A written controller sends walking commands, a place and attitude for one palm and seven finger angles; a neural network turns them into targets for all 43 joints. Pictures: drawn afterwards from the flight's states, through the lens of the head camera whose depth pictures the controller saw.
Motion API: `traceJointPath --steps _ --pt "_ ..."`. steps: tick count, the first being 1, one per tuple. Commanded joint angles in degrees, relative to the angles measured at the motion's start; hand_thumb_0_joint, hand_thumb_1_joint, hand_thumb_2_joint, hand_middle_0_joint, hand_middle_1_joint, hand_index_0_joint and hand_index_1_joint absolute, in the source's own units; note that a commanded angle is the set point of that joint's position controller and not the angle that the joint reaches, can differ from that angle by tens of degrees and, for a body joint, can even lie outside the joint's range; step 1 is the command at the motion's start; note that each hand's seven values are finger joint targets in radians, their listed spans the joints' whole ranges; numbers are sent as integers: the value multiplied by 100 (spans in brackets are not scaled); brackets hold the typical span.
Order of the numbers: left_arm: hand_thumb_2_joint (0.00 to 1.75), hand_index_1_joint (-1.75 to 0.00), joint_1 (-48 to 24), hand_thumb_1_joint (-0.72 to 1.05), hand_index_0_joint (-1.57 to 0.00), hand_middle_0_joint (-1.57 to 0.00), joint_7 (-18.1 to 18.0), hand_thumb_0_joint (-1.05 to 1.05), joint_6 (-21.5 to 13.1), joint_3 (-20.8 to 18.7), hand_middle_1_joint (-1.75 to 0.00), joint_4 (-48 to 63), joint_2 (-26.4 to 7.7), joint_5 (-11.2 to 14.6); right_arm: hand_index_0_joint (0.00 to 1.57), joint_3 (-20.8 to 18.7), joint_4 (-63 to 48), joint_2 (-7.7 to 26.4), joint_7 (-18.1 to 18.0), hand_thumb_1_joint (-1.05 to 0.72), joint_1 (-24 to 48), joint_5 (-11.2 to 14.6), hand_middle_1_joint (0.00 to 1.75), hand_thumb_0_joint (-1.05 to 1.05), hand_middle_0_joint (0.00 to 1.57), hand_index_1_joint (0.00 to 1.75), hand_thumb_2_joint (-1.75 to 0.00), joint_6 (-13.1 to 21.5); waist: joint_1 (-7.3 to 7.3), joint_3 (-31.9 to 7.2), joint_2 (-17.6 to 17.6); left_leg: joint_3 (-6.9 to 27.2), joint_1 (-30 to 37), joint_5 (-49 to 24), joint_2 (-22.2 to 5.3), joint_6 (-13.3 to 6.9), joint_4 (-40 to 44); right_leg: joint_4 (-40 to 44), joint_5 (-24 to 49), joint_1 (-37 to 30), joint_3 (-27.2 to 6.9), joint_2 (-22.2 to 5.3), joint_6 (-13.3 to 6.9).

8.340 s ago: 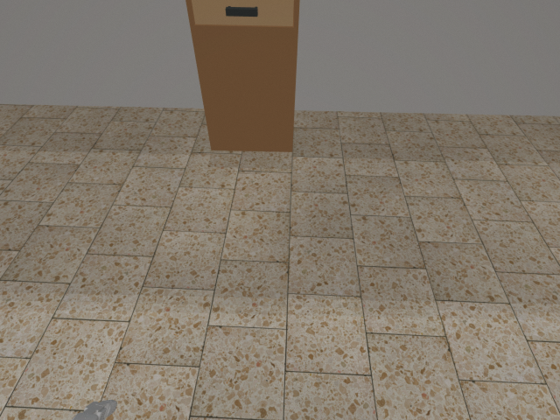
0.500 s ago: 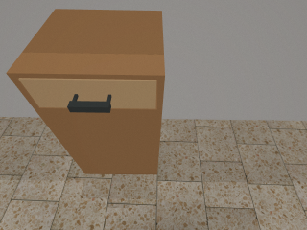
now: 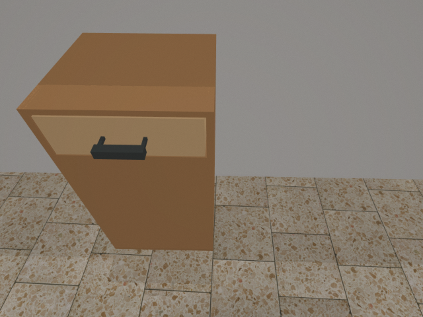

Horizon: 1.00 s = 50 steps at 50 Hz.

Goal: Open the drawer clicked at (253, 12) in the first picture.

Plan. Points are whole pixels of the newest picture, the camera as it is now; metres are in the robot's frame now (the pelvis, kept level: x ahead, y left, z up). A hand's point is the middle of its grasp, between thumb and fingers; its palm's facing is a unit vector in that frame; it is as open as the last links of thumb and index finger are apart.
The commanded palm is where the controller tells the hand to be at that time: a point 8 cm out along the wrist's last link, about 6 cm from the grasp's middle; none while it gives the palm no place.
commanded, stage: look again from close up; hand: left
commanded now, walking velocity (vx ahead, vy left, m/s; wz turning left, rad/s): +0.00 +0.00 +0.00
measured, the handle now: (121, 146) +0.51 +0.27 -0.01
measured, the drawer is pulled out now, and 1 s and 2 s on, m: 0.00 0.00 0.00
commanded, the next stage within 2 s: raise the hand with hooked fingers in 0.60 s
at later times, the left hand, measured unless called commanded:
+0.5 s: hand out of the picture +0.02 +0.22 -0.18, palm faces +0.01 -0.98 -0.20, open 7.3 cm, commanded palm none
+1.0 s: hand (102, 255) +0.23 +0.23 -0.02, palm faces +0.01 -0.43 -0.90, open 7.9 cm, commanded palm +0.15 +0.27 -0.02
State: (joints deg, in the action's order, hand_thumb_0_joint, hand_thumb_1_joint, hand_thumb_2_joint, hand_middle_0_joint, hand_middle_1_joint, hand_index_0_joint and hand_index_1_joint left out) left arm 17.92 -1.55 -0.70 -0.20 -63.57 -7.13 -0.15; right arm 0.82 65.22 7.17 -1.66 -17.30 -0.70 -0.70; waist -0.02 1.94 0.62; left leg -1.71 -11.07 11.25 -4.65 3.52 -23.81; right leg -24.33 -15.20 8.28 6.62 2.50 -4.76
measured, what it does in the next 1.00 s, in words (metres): shifts its weight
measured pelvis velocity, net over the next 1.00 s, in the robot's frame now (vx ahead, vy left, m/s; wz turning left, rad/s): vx -0.01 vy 0.05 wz -0.06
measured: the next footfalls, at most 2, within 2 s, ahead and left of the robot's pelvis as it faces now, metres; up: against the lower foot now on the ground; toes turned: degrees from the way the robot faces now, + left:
none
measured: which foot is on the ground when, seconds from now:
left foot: down 0.00-1.00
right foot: down 0.00-1.00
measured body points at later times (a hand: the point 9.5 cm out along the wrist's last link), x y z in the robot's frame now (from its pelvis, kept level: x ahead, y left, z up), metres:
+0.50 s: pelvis +0.01 +0.05 +0.00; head +0.00 +0.04 +0.45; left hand +0.02 +0.27 -0.16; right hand -0.02 -0.15 -0.17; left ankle -0.01 +0.14 -0.74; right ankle -0.02 -0.06 -0.74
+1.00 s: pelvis -0.01 +0.05 -0.02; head +0.00 +0.02 +0.43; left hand +0.23 +0.25 +0.03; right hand +0.15 -0.21 -0.12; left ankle -0.01 +0.14 -0.74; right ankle -0.01 -0.05 -0.74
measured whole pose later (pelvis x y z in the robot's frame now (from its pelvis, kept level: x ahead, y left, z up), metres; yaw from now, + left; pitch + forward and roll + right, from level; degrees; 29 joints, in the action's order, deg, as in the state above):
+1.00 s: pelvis -0.01 +0.05 -0.02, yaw -4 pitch +6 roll +1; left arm 19.0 -20.8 3.7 6.1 -0.9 -14.8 -42.6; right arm -2.0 38.0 16.0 -0.1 -9.4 -1.3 6.7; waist -0.6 -6.2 3.4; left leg -7.5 -24.2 19.8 1.3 -3.1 -37.5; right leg -40.9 -20.6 26.6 0.1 -0.7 -1.2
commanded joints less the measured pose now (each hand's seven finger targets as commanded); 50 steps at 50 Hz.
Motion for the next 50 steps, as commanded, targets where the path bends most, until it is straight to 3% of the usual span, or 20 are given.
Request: traceJointPath --steps 1,3,4,5,6,8,9,11,13,18,22,34,35,36,37,39,40,44,47,50 --pt "90 -30 388 90 -20 -20 -15 0 -94 -75 -30 135 -546 -17 20 -66 -134 401 -40 -90 -402 -21 30 0 20 30 -90 120 14 267 -182 118 2 -126 -71 -347 249 1010 -49 481 -1022 -882 179" --pt "90 -30 447 90 -20 -20 -24 0 -92 -69 -30 96 -498 -22 20 -62 -96 343 -46 -90 -438 -15 30 0 20 30 -90 118 25 398 -204 108 -22 -90 -77 -342 284 1035 -96 526 -984 -862 180" --pt "90 -30 950 90 -20 -20 -273 0 -268 -119 -30 -46 -721 -131 20 -167 -447 592 8 -90 337 21 30 0 20 30 -90 203 342 673 -504 -251 -988 785 107 -121 -1305 940 3772 310 -1842 -1437 989" --pt "90 -30 787 90 -20 -20 -258 0 -309 -124 -30 175 -912 -127 20 -180 -630 334 2 -90 -253 26 30 0 20 30 -90 80 -148 147 -238 267 -909 916 139 -314 -1841 758 3911 98 -1770 -1773 901" --pt "90 -30 563 90 -20 -20 -209 0 -292 -104 -30 249 -795 -92 20 -212 -558 321 17 -90 -345 25 30 0 20 30 -90 43 -197 78 282 179 -777 901 80 -375 -2004 806 3086 351 -1426 -1648 554" --pt "90 -30 343 90 -20 -20 -183 0 -285 -131 -30 375 -797 -102 20 -159 -601 140 73 -90 -496 46 30 0 20 30 -90 67 -224 -533 7 -9 -514 889 147 -371 -1521 675 2003 -12 -1229 -1428 -255" --pt "90 -30 306 90 -20 -20 -179 0 -260 -136 -30 432 -771 -123 20 -162 -648 155 77 -90 -542 36 30 0 20 30 -90 95 -218 -485 -468 -86 -427 853 213 -376 -1202 631 1493 92 -1117 -1338 -290" --pt "90 -30 281 90 -20 -20 -167 0 -222 -89 -30 367 -564 -95 20 -148 -567 224 47 -90 -688 13 30 0 20 30 -90 160 -243 -224 -649 -8 -23 432 201 -406 -496 494 638 542 -1089 -1164 -165" --pt "90 -30 359 90 -20 -20 -148 0 -165 -42 -30 313 -339 -58 20 -131 -483 323 24 -90 -801 -20 30 0 20 30 -90 247 -146 179 24 360 -109 -135 -126 -562 -13 215 107 792 -919 -810 43" --pt "90 -30 533 90 -20 -20 -103 0 -100 4 -30 188 -362 -45 20 -47 -417 443 -34 -90 -595 -21 30 0 20 30 -90 281 58 437 377 543 -572 -418 -222 -678 313 26 480 300 -786 -685 148" --pt "90 -30 488 90 -20 -20 -81 0 -89 18 -30 182 -409 -40 20 -26 -377 499 -32 -90 -589 -19 30 0 20 30 -90 271 61 464 -77 528 -511 -205 -150 -685 383 100 468 298 -821 -734 168" --pt "90 -30 431 90 -20 -20 -82 0 -36 21 -30 120 -436 -34 20 0 -180 564 -55 -90 -584 -15 30 0 20 30 -90 298 52 269 110 524 -129 -769 -181 -721 503 7 624 206 -720 -763 254" --pt "90 -30 634 90 -20 -20 -303 0 -144 39 -30 -16 -714 -114 20 -51 -634 824 10 -90 1 76 30 0 20 30 -90 304 189 612 -636 395 -649 -1657 -267 -543 -584 143 2304 514 -934 -1022 353" --pt "89 -32 -3846 88 -20 -20 -379 0 -1004 153 -32 8676 -2410 -1025 20 -169 -2667 1763 -186 -90 13 347 30 0 20 30 -90 1138 -390 -2351 1107 352 1126 -2291 278 -629 4 -524 1969 364 -1143 -291 169" --pt "88 -33 -1442 85 -20 -20 -785 0 -514 8 -33 7133 -2073 -1117 20 -92 -2296 1301 -409 -90 471 256 30 0 20 30 -90 1740 41 -2187 1854 448 1607 -3350 -63 -343 143 -1026 373 760 -550 -336 143" --pt "86 -36 640 81 -21 -21 -1166 0 519 772 -36 5806 -372 -996 20 -201 -1859 936 -418 -90 299 372 30 0 20 30 -90 1972 -54 -1186 1041 545 602 -2148 -73 -198 394 -1387 -675 1496 -322 -271 321" --pt "85 -37 -162 78 -21 -21 -1190 0 511 1137 -37 6977 -247 -1120 20 -198 -2336 1011 -343 -90 449 379 30 0 20 30 -90 2029 -98 -609 759 621 201 -1665 7 -262 284 -1261 -435 1517 -290 -335 339" --pt "81 -43 276 69 -22 -22 -1711 0 519 827 -43 7011 -1151 -3229 20 -320 -3034 1501 -149 -90 671 -22 30 0 20 30 -90 1781 -125 -813 -399 736 -658 -1068 313 -402 -731 -905 168 1874 -524 -113 125" --pt "78 -48 2150 62 -22 -22 -1947 0 631 880 -48 5933 -713 -4563 20 -460 -3661 1453 146 -90 1246 -153 30 0 20 30 -90 1022 406 -433 -1639 353 -1420 -378 423 -380 -917 -932 -560 2070 -548 -30 61" --pt "75 -53 2301 55 -22 -22 -2027 0 315 451 -53 6194 -1132 -5400 20 -436 -4170 1380 425 -90 1756 -71 30 0 20 30 -90 306 821 -700 -1395 33 -1821 -217 592 -345 -1010 -1151 -26 1670 -905 -73 -39"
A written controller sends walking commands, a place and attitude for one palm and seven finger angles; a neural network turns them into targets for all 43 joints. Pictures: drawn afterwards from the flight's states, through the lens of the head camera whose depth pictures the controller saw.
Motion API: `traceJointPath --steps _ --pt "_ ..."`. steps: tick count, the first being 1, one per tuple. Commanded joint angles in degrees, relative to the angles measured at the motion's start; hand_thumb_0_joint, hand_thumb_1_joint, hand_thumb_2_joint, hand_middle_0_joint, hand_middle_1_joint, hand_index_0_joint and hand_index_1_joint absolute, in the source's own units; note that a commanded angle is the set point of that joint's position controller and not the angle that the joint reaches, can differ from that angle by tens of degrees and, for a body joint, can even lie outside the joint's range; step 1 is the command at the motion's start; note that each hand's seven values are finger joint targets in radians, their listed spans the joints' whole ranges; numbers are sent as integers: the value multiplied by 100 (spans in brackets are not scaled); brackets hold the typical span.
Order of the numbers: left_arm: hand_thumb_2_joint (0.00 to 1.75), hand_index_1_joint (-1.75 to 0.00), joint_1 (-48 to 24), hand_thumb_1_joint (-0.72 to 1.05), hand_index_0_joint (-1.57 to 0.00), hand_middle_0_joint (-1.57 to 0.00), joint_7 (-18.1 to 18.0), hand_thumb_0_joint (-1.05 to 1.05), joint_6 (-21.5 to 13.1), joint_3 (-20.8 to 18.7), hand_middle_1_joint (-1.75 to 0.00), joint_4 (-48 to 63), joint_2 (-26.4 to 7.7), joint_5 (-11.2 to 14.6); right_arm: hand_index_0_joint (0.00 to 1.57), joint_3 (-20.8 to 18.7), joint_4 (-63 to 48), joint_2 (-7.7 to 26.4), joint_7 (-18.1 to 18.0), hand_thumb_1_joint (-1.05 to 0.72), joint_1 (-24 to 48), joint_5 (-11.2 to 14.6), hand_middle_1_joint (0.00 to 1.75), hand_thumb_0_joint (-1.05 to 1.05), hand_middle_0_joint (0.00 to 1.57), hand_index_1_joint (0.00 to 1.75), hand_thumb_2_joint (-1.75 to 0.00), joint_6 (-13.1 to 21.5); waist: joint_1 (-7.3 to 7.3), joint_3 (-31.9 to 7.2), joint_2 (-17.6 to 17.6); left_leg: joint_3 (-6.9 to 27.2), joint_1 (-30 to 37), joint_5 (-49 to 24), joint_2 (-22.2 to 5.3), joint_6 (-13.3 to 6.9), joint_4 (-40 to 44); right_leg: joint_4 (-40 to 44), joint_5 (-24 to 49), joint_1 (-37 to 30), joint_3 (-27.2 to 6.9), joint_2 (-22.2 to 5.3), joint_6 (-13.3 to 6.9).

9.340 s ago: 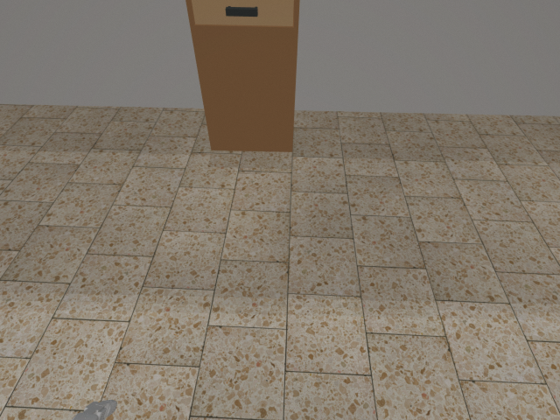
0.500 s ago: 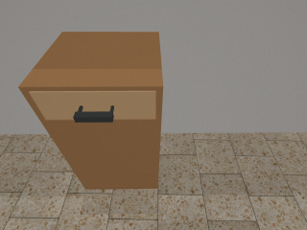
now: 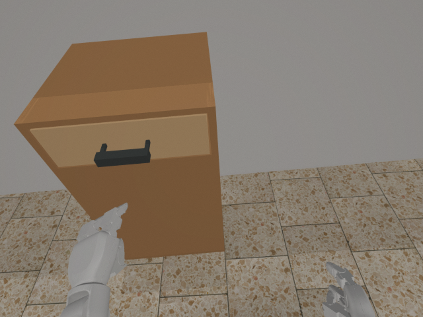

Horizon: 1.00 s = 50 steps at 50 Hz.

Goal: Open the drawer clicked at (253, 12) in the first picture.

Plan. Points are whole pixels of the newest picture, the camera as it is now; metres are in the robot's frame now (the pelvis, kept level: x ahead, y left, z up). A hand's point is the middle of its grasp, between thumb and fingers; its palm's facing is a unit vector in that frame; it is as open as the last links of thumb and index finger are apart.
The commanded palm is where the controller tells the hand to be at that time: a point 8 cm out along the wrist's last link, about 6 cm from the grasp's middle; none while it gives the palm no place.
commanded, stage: raise the hand with hooked fingers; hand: left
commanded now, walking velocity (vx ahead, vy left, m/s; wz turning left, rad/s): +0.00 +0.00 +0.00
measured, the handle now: (124, 151) +0.51 +0.25 +0.02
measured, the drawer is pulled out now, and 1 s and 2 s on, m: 0.00 0.00 0.00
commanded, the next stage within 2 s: move the hooked fingers above the handle in 1.60 s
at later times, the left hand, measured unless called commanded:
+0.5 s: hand (114, 246) +0.25 +0.20 +0.03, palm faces +0.02 -0.10 -1.00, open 10.8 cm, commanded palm +0.21 +0.20 +0.08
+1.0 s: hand (100, 194) +0.31 +0.22 +0.10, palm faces +0.14 -0.11 -0.98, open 13.5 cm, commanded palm +0.28 +0.23 +0.16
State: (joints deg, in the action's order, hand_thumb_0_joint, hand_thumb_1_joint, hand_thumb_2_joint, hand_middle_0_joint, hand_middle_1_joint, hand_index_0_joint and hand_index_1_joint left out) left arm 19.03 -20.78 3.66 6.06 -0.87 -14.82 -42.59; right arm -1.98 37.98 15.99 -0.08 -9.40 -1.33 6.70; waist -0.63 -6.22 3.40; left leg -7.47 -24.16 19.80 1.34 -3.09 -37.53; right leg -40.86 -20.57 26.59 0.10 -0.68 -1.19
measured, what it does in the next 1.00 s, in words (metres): stands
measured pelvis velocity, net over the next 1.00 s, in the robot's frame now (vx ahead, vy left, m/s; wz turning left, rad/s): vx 0.01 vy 0.00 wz -0.05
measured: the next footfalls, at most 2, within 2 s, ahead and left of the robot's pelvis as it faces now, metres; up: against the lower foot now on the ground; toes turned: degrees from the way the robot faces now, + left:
none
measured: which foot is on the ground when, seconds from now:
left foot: down 0.00-1.00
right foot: down 0.00-1.00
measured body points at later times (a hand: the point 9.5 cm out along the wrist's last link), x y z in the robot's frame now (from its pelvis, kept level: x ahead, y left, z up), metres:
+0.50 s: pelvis +0.01 -0.05 +0.00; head +0.04 -0.09 +0.44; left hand +0.24 +0.20 +0.08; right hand +0.23 -0.23 -0.11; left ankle +0.00 +0.09 -0.72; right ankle +0.00 -0.11 -0.72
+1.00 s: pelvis +0.01 +0.00 +0.01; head +0.01 -0.04 +0.46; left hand +0.30 +0.22 +0.15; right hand +0.22 -0.23 -0.08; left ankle +0.00 +0.11 -0.72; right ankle +0.00 -0.11 -0.72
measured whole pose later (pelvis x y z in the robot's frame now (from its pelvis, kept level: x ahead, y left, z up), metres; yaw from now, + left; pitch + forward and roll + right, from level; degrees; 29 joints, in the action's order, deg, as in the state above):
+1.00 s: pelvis +0.01 +0.00 +0.01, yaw -3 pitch +1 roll +1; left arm 0.8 -10.3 12.5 6.3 1.2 -23.4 -53.7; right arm -0.4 35.3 13.7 -2.4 -4.6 1.2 -6.1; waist 3.5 -2.9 4.4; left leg 2.0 -14.7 18.1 3.8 -1.8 -31.4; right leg -33.8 -18.2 17.1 -2.6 1.3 -1.0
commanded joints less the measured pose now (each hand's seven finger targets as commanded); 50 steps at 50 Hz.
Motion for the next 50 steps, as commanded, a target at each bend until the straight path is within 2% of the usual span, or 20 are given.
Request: traceJointPath --steps 1,4,6,8,11,14,16,18,20,22,25,29,31,33,36,40,42,46,48,50 --pt "74 -54 1957 53 -23 -23 -185 0 -208 -343 -54 74 -550 -1378 20 -123 -1576 460 306 -90 1072 2 30 0 20 30 -90 -578 927 4 -1426 575 -529 -1053 38 309 306 419 602 -231 -344 233 -408" --pt "71 -58 950 46 -23 -23 -573 0 -285 -806 -58 1000 -1129 -1906 20 -100 -1803 338 338 -90 1193 -81 30 0 20 30 -90 -901 993 -580 -371 549 -355 -1047 128 254 108 253 768 -285 -612 237 -424" --pt "69 -62 157 41 -24 -24 -869 0 -296 -865 -62 1438 -1277 -2141 20 -123 -1830 263 295 -90 1062 -159 30 0 20 30 -90 -966 828 -1075 237 610 90 -1225 139 209 -157 166 938 39 -853 278 -448" --pt "67 -64 -934 36 -24 -24 -1105 0 -412 -1127 -64 2060 -1721 -2278 20 -147 -1688 263 225 -90 980 -269 30 0 20 30 -90 -1010 565 -1423 219 773 347 -1227 154 139 -526 157 906 334 -1137 223 -397" --pt "64 -69 -1575 29 -24 -24 -1138 0 -740 -851 -69 2088 -1532 -2064 20 -133 -1559 230 127 -90 1051 -286 30 0 20 30 -90 -903 204 -1272 263 797 525 -1000 180 59 -894 300 703 800 -1209 125 -326" --pt "61 -74 -1698 22 -25 -25 -859 0 -835 -545 -74 1725 -1309 -1650 20 -96 -1437 259 48 -90 1117 -247 30 0 20 30 -90 -816 -39 -915 -44 810 263 -799 191 -3 -885 419 929 627 -1020 118 -199" --pt "59 -76 -1427 18 -25 -25 -581 0 -582 -479 -76 1272 -1262 -1518 20 -53 -1398 239 14 -90 1154 -197 30 0 20 30 -90 -846 63 -803 -296 750 -19 -795 193 -2 -644 535 1257 117 -852 85 -114" --pt "57 -80 -863 13 -25 -25 -231 0 -125 -576 -80 759 -1312 -1423 20 -5 -1404 245 -18 -90 1221 -125 30 0 20 30 -90 -960 277 -746 -712 696 -289 -926 214 41 -399 705 1766 -528 -987 37 -44" --pt "55 -82 -664 8 -26 -26 134 0 161 -749 -82 733 -1624 -1325 20 88 -1444 253 -62 -90 1213 -23 30 0 20 30 -90 -1047 482 -871 -1163 652 -457 -1010 219 104 -95 792 2491 -1360 -1203 -111 104" --pt "53 -86 -433 4 -26 -26 407 0 230 -1023 -86 653 -1924 -1227 20 180 -1456 245 -105 -90 1213 16 30 0 20 30 -90 -1055 623 -967 -1348 643 -540 -1077 218 134 97 675 3202 -1944 -1249 -200 203" --pt "50 -90 -413 -3 -27 -27 552 0 43 -1240 -90 1151 -2065 -1230 20 205 -1434 208 -116 -90 1227 -6 30 0 20 30 -90 -1034 728 -1026 -891 712 -429 -1116 254 139 278 631 3474 -2246 -1252 -248 169" --pt "46 -96 -850 -13 -27 -27 258 0 -328 -1381 -96 2011 -1969 -1184 20 84 -1402 189 -153 -90 1196 -58 30 0 20 30 -90 -876 660 -1051 -393 860 -235 -1131 295 99 301 740 3201 -2041 -1228 -238 101" --pt "44 -99 -833 -17 -28 -28 15 0 -480 -1479 -99 1945 -1918 -1224 20 2 -1293 200 -132 -90 1135 -69 30 0 20 30 -90 -779 606 -1105 -411 889 -147 -1202 333 81 278 722 3090 -1855 -1132 -175 66" --pt "42 -102 -993 -22 -28 -28 -189 0 -427 -1569 -102 1798 -1960 -1282 20 -72 -1239 226 -110 -90 1127 -41 30 0 20 30 -90 -752 568 -1112 -555 889 -126 -1233 351 77 275 720 2947 -1744 -1061 -135 50" --pt "39 -107 -1298 -29 -29 -29 -249 0 -30 -1378 -107 1445 -1830 -1280 20 -167 -1157 305 -90 -90 1110 57 30 0 20 30 -90 -803 549 -1135 -599 758 -21 -1305 351 86 375 740 2875 -1726 -852 -102 37" --pt "35 -112 -2025 -38 -29 -29 101 0 601 -994 -112 1362 -1844 -1166 20 -178 -1152 358 -168 -90 1245 211 30 0 20 30 -90 -886 510 -1106 -636 670 339 -1414 311 55 602 917 2420 -1833 -630 -53 49" --pt "33 -115 -2403 -43 -29 -29 364 0 770 -774 -115 1506 -1826 -1165 20 -148 -1181 371 -220 -90 1326 231 30 0 20 30 -90 -925 488 -1070 -466 685 643 -1575 267 39 729 964 2219 -1770 -448 -6 13" --pt "30 -120 -3000 -50 -30 -30 807 0 875 -665 -120 1469 -1966 -1219 20 -29 -1185 347 -287 -90 1338 234 30 0 20 30 -90 -963 486 -708 -257 798 1042 -1711 157 49 996 1135 1732 -1603 -212 77 -59" --pt "30 -120 -3370 -50 -30 -30 933 0 889 -739 -120 1489 -2109 -1290 20 27 -1179 337 -282 -90 1287 229 30 0 20 30 -90 -1010 509 -757 -85 876 1212 -1852 118 101 1125 1178 1632 -1684 -139 117 -122" --pt "30 -120 -3604 -50 -30 -30 1050 0 928 -787 -120 1186 -2189 -1340 20 84 -1141 302 -287 -90 1258 237 30 0 20 30 -90 -1035 528 -587 -176 927 1223 -1858 86 125 1238 1236 1546 -1690 -74 153 -140"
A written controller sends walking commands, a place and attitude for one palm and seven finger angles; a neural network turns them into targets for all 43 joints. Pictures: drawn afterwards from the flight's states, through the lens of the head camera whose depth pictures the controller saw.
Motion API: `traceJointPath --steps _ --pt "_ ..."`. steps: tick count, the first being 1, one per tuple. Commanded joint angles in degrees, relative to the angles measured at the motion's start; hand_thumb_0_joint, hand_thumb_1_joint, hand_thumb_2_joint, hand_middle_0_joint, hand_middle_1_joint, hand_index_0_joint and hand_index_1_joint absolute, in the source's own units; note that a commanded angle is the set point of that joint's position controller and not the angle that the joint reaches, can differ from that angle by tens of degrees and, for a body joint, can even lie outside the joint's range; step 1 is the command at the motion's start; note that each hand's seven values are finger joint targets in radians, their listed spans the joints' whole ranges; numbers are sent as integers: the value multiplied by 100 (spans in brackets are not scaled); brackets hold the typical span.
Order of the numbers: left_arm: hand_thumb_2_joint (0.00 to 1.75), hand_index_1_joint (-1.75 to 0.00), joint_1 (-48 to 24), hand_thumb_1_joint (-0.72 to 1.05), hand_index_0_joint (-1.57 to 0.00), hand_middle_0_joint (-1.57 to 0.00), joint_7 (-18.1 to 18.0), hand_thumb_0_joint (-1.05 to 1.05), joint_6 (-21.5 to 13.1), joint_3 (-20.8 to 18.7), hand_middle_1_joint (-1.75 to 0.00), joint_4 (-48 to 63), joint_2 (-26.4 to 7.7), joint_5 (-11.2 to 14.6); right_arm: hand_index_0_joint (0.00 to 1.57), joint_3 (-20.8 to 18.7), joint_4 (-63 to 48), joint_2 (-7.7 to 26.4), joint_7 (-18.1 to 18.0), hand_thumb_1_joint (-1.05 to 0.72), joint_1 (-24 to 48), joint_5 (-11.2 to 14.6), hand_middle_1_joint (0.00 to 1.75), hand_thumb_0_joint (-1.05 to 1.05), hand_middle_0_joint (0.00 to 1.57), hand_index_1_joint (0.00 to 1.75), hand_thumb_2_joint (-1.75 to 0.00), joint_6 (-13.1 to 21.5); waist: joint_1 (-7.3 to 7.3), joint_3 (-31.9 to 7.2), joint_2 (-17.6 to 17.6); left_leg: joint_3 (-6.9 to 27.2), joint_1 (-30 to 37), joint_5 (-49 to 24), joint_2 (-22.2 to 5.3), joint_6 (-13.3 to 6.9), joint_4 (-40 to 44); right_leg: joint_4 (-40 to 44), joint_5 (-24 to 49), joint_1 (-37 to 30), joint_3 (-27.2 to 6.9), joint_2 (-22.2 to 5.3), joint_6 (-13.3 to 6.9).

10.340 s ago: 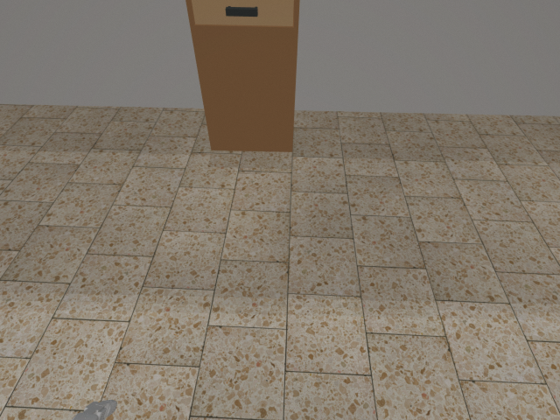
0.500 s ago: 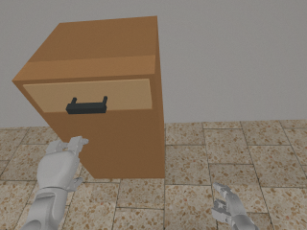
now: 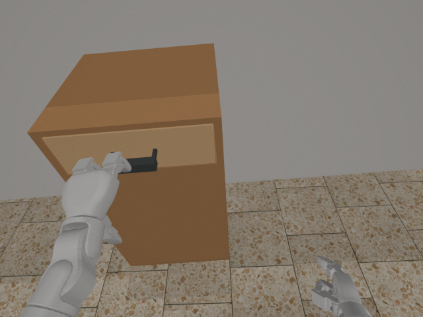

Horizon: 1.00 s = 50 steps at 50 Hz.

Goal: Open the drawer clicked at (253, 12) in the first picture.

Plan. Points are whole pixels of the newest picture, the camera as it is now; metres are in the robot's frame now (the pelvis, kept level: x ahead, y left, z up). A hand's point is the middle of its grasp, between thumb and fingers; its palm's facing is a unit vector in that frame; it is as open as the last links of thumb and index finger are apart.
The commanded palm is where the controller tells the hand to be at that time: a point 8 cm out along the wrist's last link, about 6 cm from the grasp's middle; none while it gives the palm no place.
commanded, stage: raise the hand with hooked fingers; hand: left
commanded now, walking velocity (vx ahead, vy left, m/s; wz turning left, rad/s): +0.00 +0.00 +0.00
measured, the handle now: (132, 159) +0.48 +0.28 +0.00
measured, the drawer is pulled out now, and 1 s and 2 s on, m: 0.00 0.00 0.00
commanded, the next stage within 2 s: move the hooked fingers above the handle in 0.60 s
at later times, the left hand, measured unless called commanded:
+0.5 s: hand (91, 190) +0.30 +0.26 +0.11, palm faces +0.07 -0.08 -0.99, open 13.8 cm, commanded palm +0.27 +0.27 +0.17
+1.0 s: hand (95, 184) +0.31 +0.25 +0.12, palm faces +0.09 -0.04 -1.00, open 13.8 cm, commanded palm +0.29 +0.26 +0.16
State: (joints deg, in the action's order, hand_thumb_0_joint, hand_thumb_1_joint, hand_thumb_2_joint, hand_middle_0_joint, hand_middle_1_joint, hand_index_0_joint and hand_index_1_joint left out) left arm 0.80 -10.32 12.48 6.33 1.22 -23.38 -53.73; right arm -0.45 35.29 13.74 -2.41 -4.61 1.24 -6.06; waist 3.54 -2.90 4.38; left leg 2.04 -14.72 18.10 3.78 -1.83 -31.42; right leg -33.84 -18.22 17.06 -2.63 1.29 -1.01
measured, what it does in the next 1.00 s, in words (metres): stands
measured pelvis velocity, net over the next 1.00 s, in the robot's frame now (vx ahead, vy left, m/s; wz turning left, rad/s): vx -0.01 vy -0.02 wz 0.03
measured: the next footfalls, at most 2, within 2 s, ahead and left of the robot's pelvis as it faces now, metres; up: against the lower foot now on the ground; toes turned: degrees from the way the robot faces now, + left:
none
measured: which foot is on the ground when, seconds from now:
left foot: down 0.00-1.00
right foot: down 0.00-1.00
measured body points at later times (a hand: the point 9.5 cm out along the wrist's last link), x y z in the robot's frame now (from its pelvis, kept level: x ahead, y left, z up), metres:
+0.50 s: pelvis -0.01 +0.02 +0.01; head +0.01 -0.01 +0.46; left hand +0.29 +0.26 +0.17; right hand +0.18 -0.19 -0.11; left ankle -0.02 +0.10 -0.73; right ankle -0.01 -0.11 -0.73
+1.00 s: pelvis -0.01 -0.02 +0.01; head +0.00 -0.05 +0.46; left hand +0.30 +0.25 +0.17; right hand +0.20 -0.24 -0.10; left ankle -0.02 +0.10 -0.73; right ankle -0.01 -0.11 -0.73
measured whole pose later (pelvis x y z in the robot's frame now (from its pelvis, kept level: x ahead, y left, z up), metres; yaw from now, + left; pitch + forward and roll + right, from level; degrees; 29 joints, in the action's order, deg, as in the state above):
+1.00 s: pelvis -0.01 -0.02 +0.01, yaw +2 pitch +1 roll +1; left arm -11.3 -3.5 3.2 1.5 -9.8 -29.4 -52.5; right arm 0.3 36.4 14.7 -2.9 -6.6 1.8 -5.6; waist 4.1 -0.7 4.1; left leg 4.4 -12.8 14.4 2.6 -0.4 -26.3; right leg -27.6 -14.4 14.2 -0.3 2.1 -2.3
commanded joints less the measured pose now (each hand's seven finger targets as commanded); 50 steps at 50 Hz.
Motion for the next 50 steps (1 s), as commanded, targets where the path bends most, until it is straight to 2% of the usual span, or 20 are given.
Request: traceJointPath --steps 1,3,5,10,14,15,18,23,27,29,31,34,37,38,39,40,43,47,49,50 --pt "30 -120 -1931 -50 -30 -30 56 0 62 -786 -120 935 -1305 -251 20 -54 -853 521 -43 -90 777 -11 30 0 20 30 -90 220 100 -844 -249 -23 318 -1787 -176 23 669 570 1350 -719 223 -29 -172" --pt "30 -120 -2255 -50 -30 -30 182 0 95 -846 -120 849 -1428 -217 20 -29 -846 537 -33 -90 757 -3 30 0 20 30 -90 190 103 -886 -149 18 406 -1895 -200 74 774 633 1335 -841 259 -13 -200" --pt "30 -120 -2546 -50 -30 -30 346 0 129 -712 -120 703 -1343 -169 20 -6 -840 519 -24 -90 744 19 30 0 20 30 -90 174 70 -797 -171 51 490 -1957 -221 91 827 689 1339 -824 297 -8 -201" --pt "30 -120 -3191 -50 -30 -30 763 0 80 -545 -120 631 -1401 -106 20 12 -824 565 13 -90 662 20 30 0 20 30 -90 152 -7 -969 59 168 774 -2190 -296 174 934 805 1238 -829 368 0 -224" --pt "30 -120 -2408 -50 -30 -30 1069 0 -115 -478 -120 488 -1173 -22 20 -20 -879 592 119 -90 467 -2 30 0 20 30 -90 156 72 -1076 -275 227 833 -2698 -349 204 900 823 1383 -900 420 11 -210" --pt "30 -120 -2342 -50 -30 -30 1105 0 -199 -590 -120 615 -1291 26 20 -27 -920 623 133 -90 453 -16 30 0 20 30 -90 153 101 -1053 -275 224 799 -2680 -351 203 934 855 1425 -952 415 2 -203" --pt "30 -120 -2353 -50 -30 -30 1033 0 -475 -861 -120 1051 -1516 36 20 -48 -940 639 179 -90 432 -54 30 0 20 30 -90 194 148 -1178 -134 267 822 -2877 -359 237 928 857 1473 -1019 395 12 -218" --pt "30 -120 -2693 -50 -30 -30 514 0 -858 -1284 -120 1459 -1847 -13 20 -97 -831 602 207 -90 348 -82 30 0 20 30 -90 323 235 -1353 225 372 920 -2927 -309 318 904 849 1416 -950 378 51 -253" --pt "30 -120 -2586 -50 -30 -30 251 0 -796 -1184 -120 1120 -1634 61 20 -156 -678 614 225 -90 314 -27 30 0 20 30 -90 355 198 -1254 124 249 790 -2689 -227 327 917 880 1450 -894 391 49 -249" --pt "30 -120 -2465 -50 -30 -30 252 0 -636 -1058 -120 895 -1486 85 20 -164 -675 627 225 -90 330 5 30 0 20 30 -90 353 182 -1313 -114 154 703 -2461 -184 257 912 886 1444 -987 382 29 -226" --pt "30 -120 -2352 -50 -30 -30 346 0 -462 -837 -120 721 -1320 119 20 -162 -683 671 202 -90 406 35 30 0 20 30 -90 296 111 -1108 -289 78 587 -2221 -172 206 967 952 1419 -958 375 16 -198" --pt "30 -120 -2325 -50 -30 -30 554 0 -301 -579 -120 726 -1173 135 20 -131 -765 668 171 -90 485 61 30 0 20 30 -90 275 66 -1175 -373 9 552 -1938 -143 107 963 965 1310 -1041 348 -19 -170" --pt "30 -120 -2431 -50 -30 -30 664 0 -325 -887 -120 594 -1615 77 20 -100 -758 701 78 -90 506 27 30 0 20 30 -90 236 73 -1039 -553 -73 407 -1722 -107 14 961 1038 1336 -1132 268 -40 -137" --pt "30 -120 -2543 -50 -30 -30 665 0 -376 -1133 -120 522 -1885 48 20 -78 -747 734 49 -90 498 26 30 0 20 30 -90 227 85 -1025 -649 -73 297 -1640 -98 1 950 1050 1281 -1199 215 -30 -132" --pt "30 -120 -2679 -50 -30 -30 675 0 -437 -1052 -120 435 -1820 -5 20 -49 -738 689 20 -90 529 19 30 0 20 30 -90 232 70 -1002 -595 -111 258 -1579 -72 -20 925 1035 1247 -1165 220 -56 -120" --pt "30 -120 -2818 -50 -30 -30 645 0 -539 -1180 -120 353 -1945 -6 20 -49 -712 670 -11 -90 479 14 30 0 20 30 -90 239 76 -929 -631 -92 211 -1556 -64 -29 933 1039 1261 -1161 211 -54 -126" --pt "30 -120 -2955 -50 -30 -30 530 0 -800 -1505 -120 308 -2239 19 20 -70 -708 646 -76 -90 480 8 30 0 20 30 -90 273 151 -1078 -261 -124 200 -1598 -5 -30 862 1028 1356 -1277 102 -56 -133" --pt "30 -120 -2940 -50 -30 -30 423 0 -961 -1397 -120 -5 -2031 60 20 -106 -675 608 -100 -90 416 21 30 0 20 30 -90 308 107 -1113 -98 -168 138 -1742 42 -29 738 947 1640 -1183 112 -68 -129" --pt "30 -120 -3036 -50 -30 -30 453 0 -928 -1179 -120 -239 -1843 94 20 -121 -679 630 -102 -90 353 46 30 0 20 30 -90 319 20 -1051 -258 -197 66 -1595 42 -41 698 972 1537 -1067 113 -81 -100" --pt "30 -120 -3113 -50 -30 -30 468 0 -897 -1190 -120 -471 -1904 88 20 -130 -633 675 -124 -90 313 55 30 0 20 30 -90 307 -43 -947 -359 -223 -9 -1507 37 -45 676 990 1481 -961 99 -76 -85"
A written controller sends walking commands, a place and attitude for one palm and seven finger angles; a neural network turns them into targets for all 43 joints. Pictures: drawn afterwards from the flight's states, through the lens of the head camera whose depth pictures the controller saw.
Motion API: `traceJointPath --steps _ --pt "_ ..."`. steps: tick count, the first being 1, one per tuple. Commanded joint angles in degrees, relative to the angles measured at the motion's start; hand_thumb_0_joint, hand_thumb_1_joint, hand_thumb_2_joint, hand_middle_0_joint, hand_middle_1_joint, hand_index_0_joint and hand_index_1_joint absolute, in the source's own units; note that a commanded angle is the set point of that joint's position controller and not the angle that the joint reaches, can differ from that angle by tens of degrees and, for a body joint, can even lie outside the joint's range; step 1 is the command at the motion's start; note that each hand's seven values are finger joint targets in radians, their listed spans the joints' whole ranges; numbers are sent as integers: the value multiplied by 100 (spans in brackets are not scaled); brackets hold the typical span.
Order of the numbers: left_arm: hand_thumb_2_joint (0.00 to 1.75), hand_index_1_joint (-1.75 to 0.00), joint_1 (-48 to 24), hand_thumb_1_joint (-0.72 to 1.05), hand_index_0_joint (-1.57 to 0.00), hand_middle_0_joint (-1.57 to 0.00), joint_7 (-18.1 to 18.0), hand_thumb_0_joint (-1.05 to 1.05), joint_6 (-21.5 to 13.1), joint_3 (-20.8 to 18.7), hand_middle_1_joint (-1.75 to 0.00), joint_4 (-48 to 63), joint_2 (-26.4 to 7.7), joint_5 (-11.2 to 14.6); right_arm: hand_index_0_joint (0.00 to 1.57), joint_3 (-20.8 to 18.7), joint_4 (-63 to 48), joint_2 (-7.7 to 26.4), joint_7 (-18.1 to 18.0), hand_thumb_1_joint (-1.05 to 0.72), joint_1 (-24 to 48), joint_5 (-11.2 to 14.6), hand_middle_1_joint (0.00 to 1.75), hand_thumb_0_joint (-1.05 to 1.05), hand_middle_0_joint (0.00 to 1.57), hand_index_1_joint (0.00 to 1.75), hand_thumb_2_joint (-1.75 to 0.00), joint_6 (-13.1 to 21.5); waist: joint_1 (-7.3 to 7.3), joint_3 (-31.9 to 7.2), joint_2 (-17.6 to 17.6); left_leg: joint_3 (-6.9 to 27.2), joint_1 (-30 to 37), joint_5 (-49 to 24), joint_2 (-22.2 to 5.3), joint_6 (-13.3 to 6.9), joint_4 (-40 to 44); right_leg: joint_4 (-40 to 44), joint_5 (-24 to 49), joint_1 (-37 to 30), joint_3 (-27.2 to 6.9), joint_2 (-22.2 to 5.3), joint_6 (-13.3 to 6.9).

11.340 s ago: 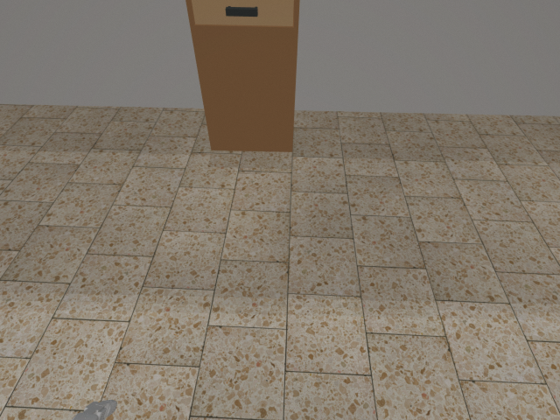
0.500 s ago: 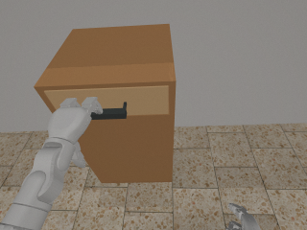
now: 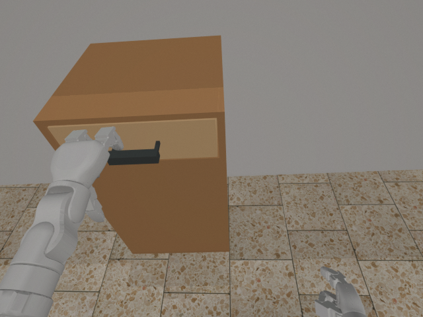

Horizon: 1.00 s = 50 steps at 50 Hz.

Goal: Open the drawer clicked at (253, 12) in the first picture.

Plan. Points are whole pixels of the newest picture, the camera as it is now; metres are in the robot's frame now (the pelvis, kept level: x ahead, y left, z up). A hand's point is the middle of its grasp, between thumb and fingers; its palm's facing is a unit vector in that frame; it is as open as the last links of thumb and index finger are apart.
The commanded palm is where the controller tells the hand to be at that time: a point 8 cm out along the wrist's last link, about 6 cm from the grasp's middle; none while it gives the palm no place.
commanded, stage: move the hooked fingers above the handle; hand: left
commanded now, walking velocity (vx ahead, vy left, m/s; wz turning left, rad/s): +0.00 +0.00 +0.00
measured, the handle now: (135, 151) +0.50 +0.28 +0.00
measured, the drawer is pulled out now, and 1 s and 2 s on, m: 0.00 0.00 0.00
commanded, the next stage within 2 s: none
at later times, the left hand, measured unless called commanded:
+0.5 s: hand (108, 158) +0.39 +0.28 +0.08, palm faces +0.05 -0.04 -1.00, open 13.8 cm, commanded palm +0.36 +0.28 +0.14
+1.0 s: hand (116, 154) +0.42 +0.28 +0.06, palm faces -0.02 -0.03 -1.00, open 13.8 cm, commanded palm +0.40 +0.27 +0.12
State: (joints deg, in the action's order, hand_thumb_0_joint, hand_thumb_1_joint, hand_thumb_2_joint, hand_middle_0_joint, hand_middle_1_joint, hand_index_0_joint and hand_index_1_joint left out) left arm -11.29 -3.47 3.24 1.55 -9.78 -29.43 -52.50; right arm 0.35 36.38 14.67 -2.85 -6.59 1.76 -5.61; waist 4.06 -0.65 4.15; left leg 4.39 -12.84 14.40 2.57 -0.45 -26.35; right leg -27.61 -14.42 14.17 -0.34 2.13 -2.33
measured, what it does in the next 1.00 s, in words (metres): stands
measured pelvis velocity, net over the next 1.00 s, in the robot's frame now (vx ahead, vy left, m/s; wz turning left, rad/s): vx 0.02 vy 0.03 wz -0.01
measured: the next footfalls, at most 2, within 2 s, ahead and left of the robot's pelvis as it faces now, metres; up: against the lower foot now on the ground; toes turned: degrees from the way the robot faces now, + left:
none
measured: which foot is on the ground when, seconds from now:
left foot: down 0.00-1.00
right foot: down 0.00-1.00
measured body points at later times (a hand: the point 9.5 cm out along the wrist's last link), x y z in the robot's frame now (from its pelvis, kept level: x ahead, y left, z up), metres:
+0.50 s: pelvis +0.02 +0.01 -0.01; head +0.05 -0.02 +0.44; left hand +0.38 +0.28 +0.14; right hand +0.14 -0.24 -0.14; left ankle -0.01 +0.12 -0.74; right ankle +0.00 -0.09 -0.74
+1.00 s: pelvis +0.02 +0.03 -0.01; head +0.07 +0.01 +0.44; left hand +0.42 +0.28 +0.11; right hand +0.15 -0.21 -0.14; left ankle -0.01 +0.12 -0.74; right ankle +0.00 -0.09 -0.74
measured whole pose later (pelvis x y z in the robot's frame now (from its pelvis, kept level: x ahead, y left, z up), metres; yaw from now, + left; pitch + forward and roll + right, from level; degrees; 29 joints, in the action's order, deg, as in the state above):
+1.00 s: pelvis +0.02 +0.03 -0.01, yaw -1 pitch +9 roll -1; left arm -28.3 -6.6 4.5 5.0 -31.9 -27.1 -56.3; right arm -1.1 36.9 13.6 -1.4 -12.7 1.8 -7.9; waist 0.9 -4.6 3.2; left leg 2.9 -23.7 18.9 4.3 -2.9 -33.8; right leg -33.0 -17.9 24.2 -1.5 0.7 0.1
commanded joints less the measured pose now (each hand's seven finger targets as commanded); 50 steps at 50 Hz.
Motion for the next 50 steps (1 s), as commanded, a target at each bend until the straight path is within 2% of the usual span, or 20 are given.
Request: traceJointPath --steps 1,3,5,7,8,10,13,16,17,20,23,26,29,30,33,37,40,44,49,50 --pt "30 -120 -2040 -50 -30 -30 -185 0 45 -571 -120 509 -1225 -51 20 -210 -738 604 -86 -90 480 5 30 0 20 30 -90 257 -129 -1160 -332 -475 -252 -1078 169 -182 155 358 1072 -624 -122 -174 60" --pt "30 -120 -2263 -50 -30 -30 -102 0 50 -435 -120 327 -1178 -41 20 -231 -757 634 -108 -90 406 17 30 0 20 30 -90 272 -206 -1185 -580 -488 -309 -938 180 -210 99 378 947 -575 -152 -187 90" --pt "30 -120 -2400 -50 -30 -30 -44 0 -24 -602 -120 190 -1463 -49 20 -239 -737 666 -151 -90 333 6 30 0 20 30 -90 268 -172 -1375 -603 -481 -365 -909 191 -238 28 324 1018 -671 -197 -219 110" --pt "30 -120 -2766 -50 -30 -30 -29 0 -201 -587 -120 314 -1515 -79 20 -261 -739 658 -177 -90 297 -18 30 0 20 30 -90 277 -173 -1704 -525 -471 -353 -1042 220 -257 -70 204 1328 -772 -238 -249 121" --pt "30 -120 -2759 -50 -30 -30 -53 0 -308 -749 -120 376 -1662 -67 20 -282 -746 660 -177 -90 247 -35 30 0 20 30 -90 284 -136 -1826 -506 -434 -384 -1116 216 -254 -101 151 1428 -869 -262 -243 112" --pt "30 -120 -2743 -50 -30 -30 -132 0 -493 -752 -120 418 -1579 -61 20 -308 -740 614 -176 -90 192 -41 30 0 20 30 -90 291 -110 -1927 -219 -416 -351 -1275 226 -257 -159 31 1612 -818 -213 -232 75" --pt "30 -120 -2591 -50 -30 -30 -319 0 -593 -1172 -120 114 -1880 -58 20 -358 -672 643 -169 -90 30 -33 30 0 20 30 -90 271 -50 -1974 -367 -410 -516 -1374 199 -244 -215 -45 1683 -811 -202 -193 63" --pt "30 -120 -2614 -50 -30 -30 -502 0 -473 -1058 -120 -265 -1679 -105 20 -368 -657 630 -140 -90 -19 20 30 0 20 30 -90 237 -75 -1728 -371 -440 -653 -1370 165 -217 -212 -102 1569 -533 -106 -159 42" --pt "30 -120 -2726 -50 -30 -30 -542 0 -421 -948 -120 -256 -1598 -142 20 -373 -657 645 -116 -90 -57 22 30 0 20 30 -90 234 -90 -1793 -247 -437 -595 -1456 157 -204 -221 -146 1581 -463 -72 -144 22" --pt "30 -120 -2457 -50 -30 -30 -606 0 -220 -1030 -120 -267 -1681 -172 20 -408 -715 673 -64 -90 -107 10 30 0 20 30 -90 200 -16 -2155 -284 -439 -484 -1762 130 -208 -279 -243 1863 -656 -80 -132 11" --pt "30 -120 -2512 -50 -30 -30 -493 0 -76 -621 -120 -283 -1254 -142 20 -430 -732 713 -29 -90 -163 28 30 0 20 30 -90 172 -174 -2134 -456 -418 -386 -1940 86 -216 -318 -266 1954 -505 -6 -109 16" --pt "30 -120 -2779 -50 -30 -30 -392 0 -61 -507 -120 -317 -1256 -144 20 -426 -717 754 -46 -90 -237 36 30 0 20 30 -90 144 -254 -2011 -509 -365 -325 -1851 46 -223 -314 -261 1751 -289 34 -94 22" --pt "30 -120 -3175 -50 -30 -30 -410 0 -177 -551 -120 -175 -1380 -236 20 -439 -679 741 -61 -90 -313 20 30 0 20 30 -90 144 -291 -2105 -295 -273 -132 -2021 17 -205 -379 -307 1622 -92 55 -72 -14" --pt "30 -120 -3359 -50 -30 -30 -436 0 -239 -402 -120 -80 -1229 -252 20 -437 -680 721 -57 -90 -336 7 30 0 20 30 -90 161 -310 -2156 -187 -231 -35 -2106 6 -184 -398 -332 1584 6 72 -65 -23" --pt "30 -120 -3451 -50 -30 -30 -580 0 -319 -669 -120 -208 -1486 -336 20 -460 -606 723 -52 -90 -435 -21 30 0 20 30 -90 154 -255 -2234 10 -167 53 -2379 -21 -96 -449 -390 1503 110 106 -38 -72" --pt "30 -120 -3431 -50 -30 -30 -766 0 -227 -573 -120 -361 -1253 -389 20 -478 -566 668 31 -90 -481 -26 30 0 20 30 -90 135 -220 -2326 173 -82 234 -3041 -109 62 -532 -495 1593 314 170 -20 -82" --pt "30 -120 -3461 -50 -30 -30 -771 0 11 -311 -120 -737 -983 -389 20 -470 -527 698 99 -90 -544 -18 30 0 20 30 -90 90 -293 -2206 50 -73 197 -3060 -151 105 -535 -489 1509 444 216 1 -78" --pt "30 -120 -3615 -50 -30 -30 -610 0 232 -210 -120 -1155 -1004 -425 20 -446 -556 765 88 -90 -580 -12 30 0 20 30 -90 -10 -345 -2207 -335 -163 -28 -2668 -115 31 -500 -431 1544 265 181 -14 -69" --pt "30 -120 -4110 -50 -30 -30 -511 0 -46 -98 -120 -846 -976 -448 20 -480 -596 740 53 -90 -660 -48 30 0 20 30 -90 -28 -393 -2630 -30 -51 302 -3011 -143 13 -638 -502 1565 362 144 -25 -63" --pt "30 -120 -4231 -50 -30 -30 -517 0 -125 40 -120 -873 -822 -430 20 -482 -580 720 53 -90 -677 -53 30 0 20 30 -90 -10 -450 -2483 -7 -49 314 -2939 -147 16 -650 -479 1492 500 155 -15 -60"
